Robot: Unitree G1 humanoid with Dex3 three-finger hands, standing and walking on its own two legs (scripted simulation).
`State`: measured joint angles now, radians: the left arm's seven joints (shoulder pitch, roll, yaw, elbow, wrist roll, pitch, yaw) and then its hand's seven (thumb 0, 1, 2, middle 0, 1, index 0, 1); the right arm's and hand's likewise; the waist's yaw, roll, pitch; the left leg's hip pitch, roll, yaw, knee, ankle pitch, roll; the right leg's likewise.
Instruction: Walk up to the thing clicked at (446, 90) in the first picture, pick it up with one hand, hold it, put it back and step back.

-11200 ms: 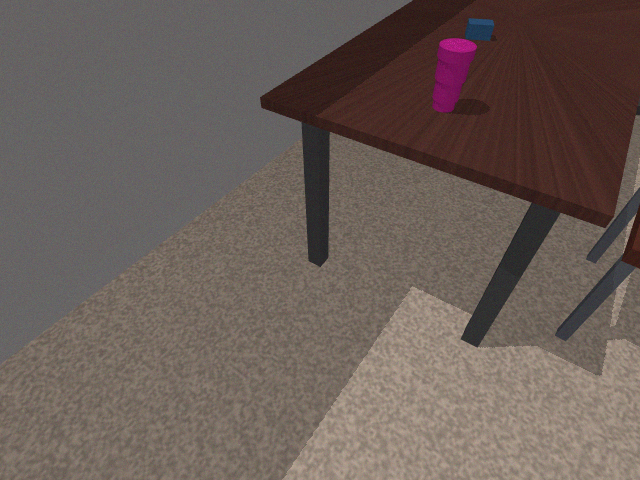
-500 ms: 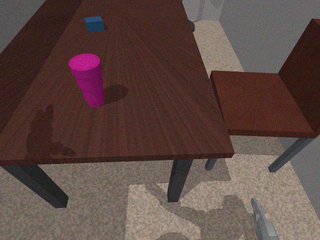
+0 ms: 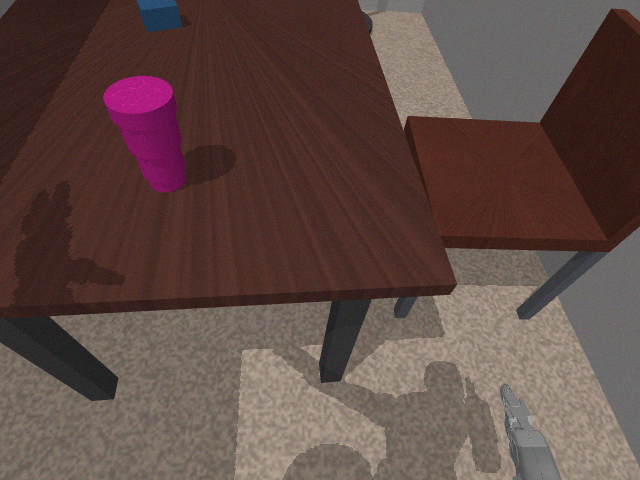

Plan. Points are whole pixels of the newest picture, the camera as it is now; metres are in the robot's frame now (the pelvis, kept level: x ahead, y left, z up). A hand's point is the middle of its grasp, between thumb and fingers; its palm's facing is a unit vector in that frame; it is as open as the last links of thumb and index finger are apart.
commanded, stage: go down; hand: left
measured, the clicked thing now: (154, 141) +0.59 +0.22 +0.08
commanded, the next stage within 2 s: approach in 0.62 s
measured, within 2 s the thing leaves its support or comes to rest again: neither
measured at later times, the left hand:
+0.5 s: hand out of the picture +0.45 +0.40 +0.19, palm faces +0.23 -0.97 +0.00, open 17.6 cm
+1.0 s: hand out of the picture +0.46 +0.39 +0.15, palm faces +0.21 -0.98 -0.01, open 17.7 cm
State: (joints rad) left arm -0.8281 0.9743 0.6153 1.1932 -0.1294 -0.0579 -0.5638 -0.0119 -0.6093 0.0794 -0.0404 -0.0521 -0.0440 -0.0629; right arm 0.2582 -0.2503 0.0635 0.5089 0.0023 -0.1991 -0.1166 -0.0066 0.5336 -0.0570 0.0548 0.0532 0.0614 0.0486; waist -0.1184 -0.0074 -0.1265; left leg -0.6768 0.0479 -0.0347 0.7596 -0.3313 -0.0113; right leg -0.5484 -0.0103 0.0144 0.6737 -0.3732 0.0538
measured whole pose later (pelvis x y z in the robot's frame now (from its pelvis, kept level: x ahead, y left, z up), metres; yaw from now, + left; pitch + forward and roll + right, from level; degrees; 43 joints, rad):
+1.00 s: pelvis +0.00 +0.01 -0.02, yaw -1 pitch +18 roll -4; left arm -0.97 1.01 0.54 1.31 -0.08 -0.08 -0.51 -0.01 -0.60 0.08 -0.04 -0.04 -0.03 -0.07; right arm 0.27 -0.23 0.10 0.38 -0.01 -0.16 -0.05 -0.01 0.54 -0.06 0.05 0.05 0.06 0.05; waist -0.15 0.00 -0.14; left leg -0.83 0.06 -0.04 0.90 -0.39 0.00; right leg -0.68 0.00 0.01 0.77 -0.41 0.06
